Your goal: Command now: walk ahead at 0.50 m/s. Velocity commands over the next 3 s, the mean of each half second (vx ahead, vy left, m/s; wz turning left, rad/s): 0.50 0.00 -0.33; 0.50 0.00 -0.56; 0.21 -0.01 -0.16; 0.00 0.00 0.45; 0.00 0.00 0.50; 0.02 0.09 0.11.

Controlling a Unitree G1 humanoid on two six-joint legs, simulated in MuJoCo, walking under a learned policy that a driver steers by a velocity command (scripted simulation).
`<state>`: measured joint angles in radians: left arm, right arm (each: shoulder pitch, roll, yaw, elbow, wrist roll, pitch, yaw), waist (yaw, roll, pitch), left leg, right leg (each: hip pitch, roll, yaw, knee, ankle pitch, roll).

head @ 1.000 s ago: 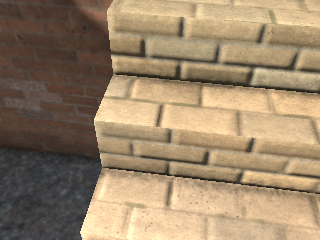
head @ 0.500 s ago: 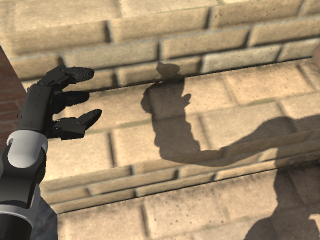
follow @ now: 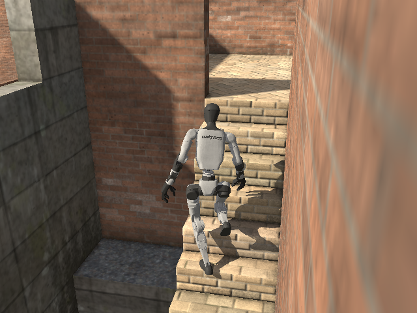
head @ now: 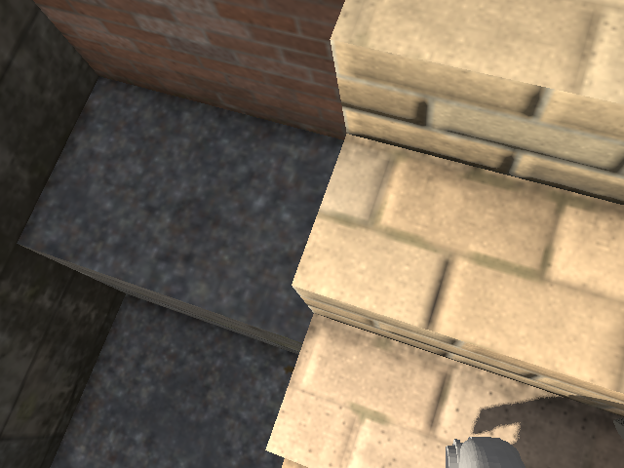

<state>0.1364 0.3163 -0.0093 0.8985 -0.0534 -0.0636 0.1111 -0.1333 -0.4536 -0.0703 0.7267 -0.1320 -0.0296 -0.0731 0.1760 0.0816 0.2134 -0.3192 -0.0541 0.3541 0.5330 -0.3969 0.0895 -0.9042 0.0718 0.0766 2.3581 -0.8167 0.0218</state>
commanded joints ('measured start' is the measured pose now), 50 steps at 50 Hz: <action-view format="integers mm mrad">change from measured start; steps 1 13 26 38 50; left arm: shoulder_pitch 158 394 319 413 404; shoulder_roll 48 94 27 -61 -211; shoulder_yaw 10 102 127 -23 -90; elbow -58 -115 -111 -185 -342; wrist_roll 74 73 60 96 4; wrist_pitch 80 127 33 168 238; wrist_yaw -82 -15 -31 -285 -160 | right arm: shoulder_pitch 349 215 185 -108 134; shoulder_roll -30 -16 253 14 174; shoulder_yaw -2 100 127 -24 42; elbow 85 -67 -41 -184 -14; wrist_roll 76 159 236 2 31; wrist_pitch -53 -108 -21 122 163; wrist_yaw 23 108 76 222 279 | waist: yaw -78 38 -32 -4 71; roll -366 99 331 -507 -82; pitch -586 -417 -340 -211 -300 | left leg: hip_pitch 1140 109 420 -416 -307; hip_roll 342 200 159 34 117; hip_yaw -214 -31 -163 -569 -417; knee -81 -231 -751 1320 253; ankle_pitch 1376 1397 1203 48 80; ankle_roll -60 -70 -156 207 75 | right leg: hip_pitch -464 643 131 -220 -655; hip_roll -28 245 341 72 189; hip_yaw -160 -214 -1 507 95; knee -194 -1083 -747 -1442 3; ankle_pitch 29 624 123 594 417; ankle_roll -74 -119 -98 -317 38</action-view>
